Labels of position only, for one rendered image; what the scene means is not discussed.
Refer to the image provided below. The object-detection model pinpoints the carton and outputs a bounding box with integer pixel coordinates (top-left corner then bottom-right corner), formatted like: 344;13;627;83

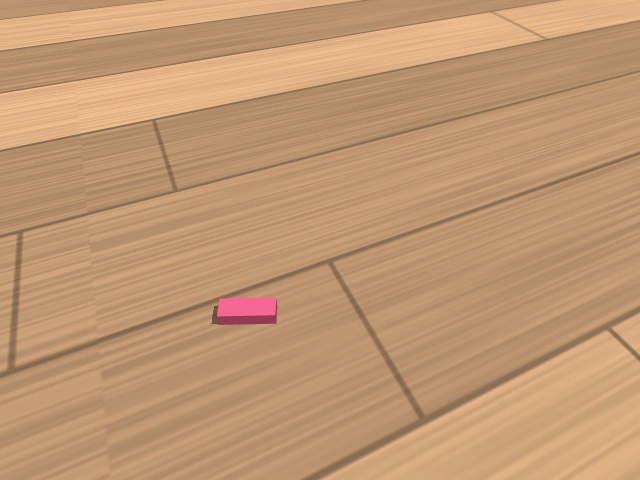
217;297;277;325

